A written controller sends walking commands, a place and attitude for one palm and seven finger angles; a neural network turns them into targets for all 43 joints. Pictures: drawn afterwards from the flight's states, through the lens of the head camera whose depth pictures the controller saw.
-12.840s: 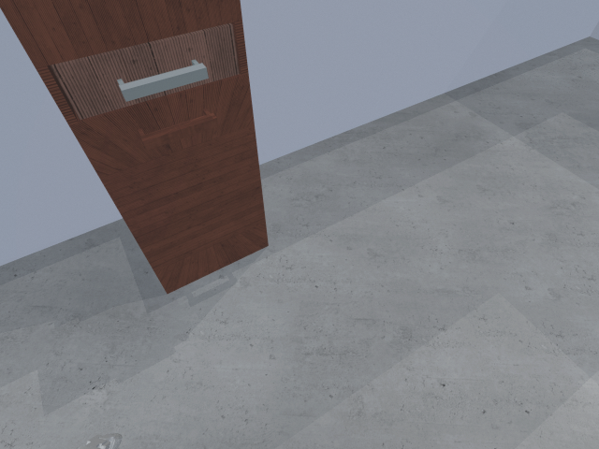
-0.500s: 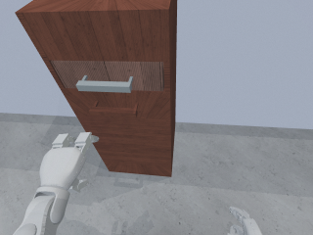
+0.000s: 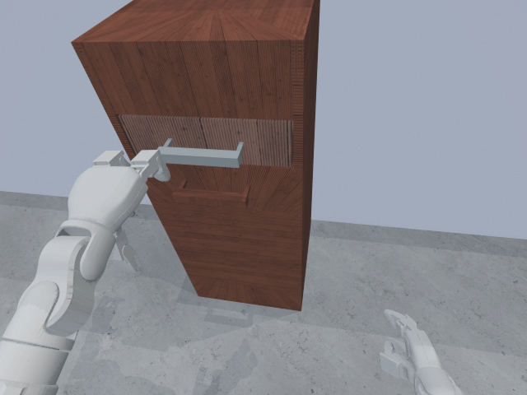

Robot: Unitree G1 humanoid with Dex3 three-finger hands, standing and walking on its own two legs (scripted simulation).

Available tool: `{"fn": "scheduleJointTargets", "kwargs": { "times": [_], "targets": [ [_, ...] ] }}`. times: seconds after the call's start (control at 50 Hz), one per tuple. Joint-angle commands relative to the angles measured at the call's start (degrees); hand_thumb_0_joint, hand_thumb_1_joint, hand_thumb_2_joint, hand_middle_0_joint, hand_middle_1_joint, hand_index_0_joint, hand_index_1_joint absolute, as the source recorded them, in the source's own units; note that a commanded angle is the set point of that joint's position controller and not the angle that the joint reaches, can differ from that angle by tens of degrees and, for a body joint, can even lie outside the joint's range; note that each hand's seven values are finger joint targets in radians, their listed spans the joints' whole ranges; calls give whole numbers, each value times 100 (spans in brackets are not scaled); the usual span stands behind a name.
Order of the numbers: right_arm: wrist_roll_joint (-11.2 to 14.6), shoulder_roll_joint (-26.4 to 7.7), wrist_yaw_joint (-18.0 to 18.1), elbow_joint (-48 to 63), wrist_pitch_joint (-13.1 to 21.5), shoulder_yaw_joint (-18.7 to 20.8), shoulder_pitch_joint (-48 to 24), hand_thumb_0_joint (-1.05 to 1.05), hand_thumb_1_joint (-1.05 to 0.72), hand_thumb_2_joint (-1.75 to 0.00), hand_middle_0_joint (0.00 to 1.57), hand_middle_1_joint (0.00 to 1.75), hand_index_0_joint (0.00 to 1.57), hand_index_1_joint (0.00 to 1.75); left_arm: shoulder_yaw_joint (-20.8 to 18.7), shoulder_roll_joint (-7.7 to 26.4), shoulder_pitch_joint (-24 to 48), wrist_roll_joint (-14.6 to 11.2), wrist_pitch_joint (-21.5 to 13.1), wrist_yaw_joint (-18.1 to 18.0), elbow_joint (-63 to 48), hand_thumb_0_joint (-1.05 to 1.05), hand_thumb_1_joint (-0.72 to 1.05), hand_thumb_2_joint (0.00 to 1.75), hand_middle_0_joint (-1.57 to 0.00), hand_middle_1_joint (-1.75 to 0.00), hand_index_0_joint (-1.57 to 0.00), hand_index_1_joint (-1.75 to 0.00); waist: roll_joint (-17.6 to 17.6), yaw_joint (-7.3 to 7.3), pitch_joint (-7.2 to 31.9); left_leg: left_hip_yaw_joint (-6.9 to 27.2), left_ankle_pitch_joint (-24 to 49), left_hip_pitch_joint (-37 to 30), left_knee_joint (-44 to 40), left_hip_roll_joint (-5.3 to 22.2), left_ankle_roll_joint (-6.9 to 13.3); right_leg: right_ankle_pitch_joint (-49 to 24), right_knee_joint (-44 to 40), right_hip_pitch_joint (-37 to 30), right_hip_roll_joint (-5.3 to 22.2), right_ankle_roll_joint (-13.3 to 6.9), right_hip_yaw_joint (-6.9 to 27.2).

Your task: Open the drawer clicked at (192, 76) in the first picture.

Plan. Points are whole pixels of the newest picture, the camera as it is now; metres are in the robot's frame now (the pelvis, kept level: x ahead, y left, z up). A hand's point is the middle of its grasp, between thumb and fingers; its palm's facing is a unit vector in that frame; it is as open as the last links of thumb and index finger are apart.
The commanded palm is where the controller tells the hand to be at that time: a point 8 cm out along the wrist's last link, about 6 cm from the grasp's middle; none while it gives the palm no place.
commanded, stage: raise the hand with hooked fingers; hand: left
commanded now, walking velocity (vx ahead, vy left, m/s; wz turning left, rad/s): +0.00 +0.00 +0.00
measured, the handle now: (201, 150) +0.56 +0.24 +0.05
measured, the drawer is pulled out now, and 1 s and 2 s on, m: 0.00 0.00 0.00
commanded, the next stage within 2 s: move the hooked fingers above the handle in 0.50 s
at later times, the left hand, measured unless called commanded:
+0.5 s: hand (132, 203) +0.31 +0.23 +0.16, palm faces +0.12 -0.06 -0.99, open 13.8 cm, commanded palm +0.27 +0.24 +0.22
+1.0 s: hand (152, 183) +0.36 +0.23 +0.15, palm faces +0.05 -0.03 -1.00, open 13.8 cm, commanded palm +0.33 +0.23 +0.21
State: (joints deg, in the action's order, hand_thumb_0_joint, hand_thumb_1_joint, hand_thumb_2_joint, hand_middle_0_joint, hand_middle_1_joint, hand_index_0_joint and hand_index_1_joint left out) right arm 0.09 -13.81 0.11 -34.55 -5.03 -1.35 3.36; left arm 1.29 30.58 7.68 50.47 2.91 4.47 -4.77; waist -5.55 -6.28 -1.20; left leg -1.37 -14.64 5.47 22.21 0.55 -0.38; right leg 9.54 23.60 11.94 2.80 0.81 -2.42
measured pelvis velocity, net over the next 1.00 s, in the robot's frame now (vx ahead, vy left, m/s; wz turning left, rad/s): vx -0.01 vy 0.00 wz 0.01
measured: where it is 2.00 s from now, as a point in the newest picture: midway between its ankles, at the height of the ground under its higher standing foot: outside the picture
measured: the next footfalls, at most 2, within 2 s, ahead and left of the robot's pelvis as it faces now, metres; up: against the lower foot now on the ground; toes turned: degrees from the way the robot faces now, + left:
none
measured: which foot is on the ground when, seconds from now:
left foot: down 0.00-1.00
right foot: down 0.00-1.00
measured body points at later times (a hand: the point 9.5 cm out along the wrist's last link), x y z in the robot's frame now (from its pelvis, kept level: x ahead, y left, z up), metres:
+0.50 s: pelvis -0.01 +0.00 +0.00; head +0.00 -0.04 +0.45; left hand +0.29 +0.24 +0.22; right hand +0.18 -0.23 -0.12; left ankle -0.03 +0.12 -0.74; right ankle +0.04 -0.13 -0.74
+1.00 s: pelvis -0.01 +0.00 +0.00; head +0.01 -0.04 +0.45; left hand +0.35 +0.23 +0.20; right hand +0.18 -0.23 -0.12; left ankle -0.03 +0.12 -0.74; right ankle +0.04 -0.13 -0.74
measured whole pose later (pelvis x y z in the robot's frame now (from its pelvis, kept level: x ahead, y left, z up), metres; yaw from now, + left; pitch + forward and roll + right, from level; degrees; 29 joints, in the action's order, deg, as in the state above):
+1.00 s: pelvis -0.01 +0.00 +0.00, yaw +0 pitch +1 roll +1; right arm 1.2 -15.1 0.8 -36.2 -5.5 -0.6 8.1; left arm 2.9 31.4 25.0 50.9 -2.7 6.0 13.7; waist -4.6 -4.1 -0.7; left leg -1.0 -13.0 9.6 21.5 0.4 -0.5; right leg 7.9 22.7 15.8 2.9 0.6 -2.7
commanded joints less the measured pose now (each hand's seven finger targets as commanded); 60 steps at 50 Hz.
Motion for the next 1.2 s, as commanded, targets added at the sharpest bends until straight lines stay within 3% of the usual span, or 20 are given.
{"fn": "scheduleJointTargets", "kwargs": {
  "times": [0.0, 0.08, 0.18, 0.34, 0.4, 0.44, 0.54, 0.58, 0.6, 0.64, 0.66, 0.74, 0.8, 0.82, 0.84, 0.9, 1.06, 1.1, 1.14, 1.18],
  "targets": [
    [22, -688, 50, 785, 208, 224, -599, 0, -90, -90, 20, 30, 20, 30, -892, 1450, 2125, -47, -109, 13, -926, 0, -50, 30, -30, -120, -30, -120, 267, 118, 1303, -90, 1573, 417, -400, -184, 85, -933, -167, -1202, -223, -245, 34],
    [49, -730, 42, 782, 246, 237, -518, 0, -90, -90, 20, 30, 20, 30, -1063, 1704, 2573, -167, -180, 204, -774, 0, -50, 30, -30, -120, -30, -120, 345, 107, 1494, -69, 1664, 380, -376, -209, 106, -999, -168, -1302, -206, -245, 31],
    [89, -795, -48, 894, 214, 277, -430, 0, -90, -90, 20, 30, 20, 30, -942, 1416, 1839, -350, -232, 480, -542, 0, -50, 30, -30, -120, -30, -120, 645, 62, 1323, -129, 1542, 543, -375, -194, 127, -959, -175, -1229, -193, -218, 14],
    [53, -782, -48, 920, 334, 320, -381, 0, -90, -90, 20, 30, 20, 30, -1523, 1907, 2096, -361, -593, 39, -1153, 0, -50, 30, -30, -120, -30, -120, 329, -38, 1489, -53, 1420, 526, -396, -223, 113, -666, -177, -1209, -221, -235, 54],
    [45, -767, -37, 826, 346, 341, -312, 0, -90, -90, 20, 30, 20, 30, -1503, 1864, 2170, -339, -586, -178, -1098, 0, -50, 30, -30, -120, -30, -120, 209, -45, 1637, -63, 1506, 523, -407, -242, 98, -768, -152, -1280, -177, -243, 52],
    [88, -765, -30, 811, 341, 342, -399, 0, -90, -90, 20, 30, 20, 30, -1393, 1716, 2109, -336, -458, -222, -891, 0, -50, 30, -30, -120, -30, -120, 319, -13, 1471, -83, 1368, 571, -430, -222, 94, -615, -217, -1188, -193, -236, 75],
    [122, -775, -12, 820, 301, 308, -517, 0, -90, -90, 20, 30, 20, 30, -935, 1414, 2106, -261, -206, -46, -756, 0, -50, 30, -30, -120, -30, -120, 359, 72, 1367, -106, 1171, 554, -461, -216, 104, -430, -267, -1086, -209, -231, 71],
    [90, -791, 5, 813, 278, 310, -458, 0, -90, -90, 20, 30, 20, 30, -931, 1500, 2091, -210, -219, 51, -862, 0, -50, 30, -30, -120, -30, -120, 476, 78, 1473, -111, 1190, 513, -477, -215, 125, -460, -243, -1153, -194, -216, 37],
    [89, -788, 14, 824, 269, 277, -509, 0, -90, -90, 20, 30, 20, 30, -807, 1446, 2226, -178, -222, 88, -848, 0, -50, 30, -30, -120, -30, -120, 330, 118, 1345, -110, 1114, 540, -499, -215, 117, -388, -271, -1048, -197, -220, 29],
    [110, -789, 45, 785, 282, 266, -456, 0, -90, -90, 20, 30, 20, 30, -894, 1524, 2381, -176, -264, 117, -584, 0, -50, 30, -30, -120, -30, -120, 535, 169, 1217, -85, 990, 569, -511, -188, 115, -217, -337, -913, -247, -213, 13],
    [96, -771, 71, 741, 276, 233, -407, 0, -90, -90, 20, 30, 20, 30, -664, 1345, 2638, -169, -296, 141, -368, 0, -50, 30, -30, -120, -30, -120, 621, 232, 1092, -92, 868, 622, -532, -209, 126, -88, -373, -849, -208, -206, -8],
    [109, -769, 139, 677, 282, 242, -316, 0, -90, -90, 20, 30, 20, 30, -748, 1561, 3433, -50, -499, 18, -81, 0, -50, 30, -30, -120, -30, -120, 412, 265, 1322, -74, 815, 554, -509, -227, 107, 3, -404, -790, -237, -218, 21],
    [88, -724, 157, 641, 293, 279, -155, 0, -90, -90, 20, 30, 20, 30, -593, 1413, 3774, 6, -624, -92, 160, 0, -50, 30, -30, -120, -30, -120, 260, 248, 1621, -58, 1038, 475, -445, -257, 102, -232, -309, -857, -207, -250, -1],
    [81, -740, 158, 612, 280, 291, -119, 0, -90, -90, 20, 30, 20, 30, -758, 1595, 3813, 30, -636, -136, 300, 0, -50, 30, -30, -120, -30, -120, 250, 232, 1692, -69, 1131, 499, -415, -259, 95, -360, -282, -920, -205, -260, 11],
    [88, -755, 146, 620, 268, 285, -117, 0, -90, -90, 20, 30, 20, 30, -916, 1725, 3761, 24, -625, -162, 432, 0, -50, 30, -30, -120, -30, -120, 342, 182, 1769, -59, 1158, 565, -419, -259, 87, -387, -276, -1041, -211, -261, 32],
    [106, -772, 141, 588, 173, 293, -75, 0, -90, -90, 20, 30, 20, 30, -734, 1512, 3714, 50, -556, -137, 967, 0, -50, 30, -30, -120, -30, -120, 443, 211, 1586, -118, 1255, 762, -397, -248, 92, -606, -226, -989, -175, -263, 12],
    [138, -829, 112, 705, 77, 389, 85, 0, -90, -90, 20, 30, 20, 30, -514, 1355, 3866, 81, -631, -40, 1023, 0, -50, 30, -30, -120, -30, -120, 602, 264, 1877, -126, 1566, 709, -284, -236, 141, -936, -96, -959, -203, -266, 21],
    [125, -847, 125, 684, 76, 419, 189, 0, -90, -90, 20, 30, 20, 30, -721, 1571, 3951, 61, -715, -104, 995, 0, -50, 30, -30, -120, -30, -120, 469, 228, 2014, -122, 1691, 671, -240, -245, 149, -1080, -46, -1006, -210, -280, 36],
    [126, -896, 151, 628, 55, 432, 238, 0, -90, -90, 20, 30, 20, 30, -968, 1827, 4061, 86, -756, -198, 1177, 0, -50, 30, -30, -120, -30, -120, 581, 244, 2038, -122, 1705, 774, -224, -246, 142, -1104, -34, -1033, -222, -271, 35],
    [146, -855, 159, 581, 57, 452, 316, 0, -90, -90, 20, 30, 20, 30, -744, 1576, 4273, 108, -805, -286, 1298, 0, -50, 30, -30, -120, -30, -120, 525, 307, 1968, -125, 1736, 759, -192, -232, 146, -1087, -5, -851, -229, -274, 16]
  ]
}}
